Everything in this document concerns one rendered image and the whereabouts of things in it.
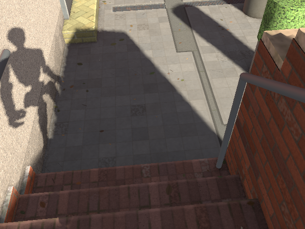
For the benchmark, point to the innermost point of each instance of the stairs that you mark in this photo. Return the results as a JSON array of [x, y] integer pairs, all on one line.
[[182, 194]]

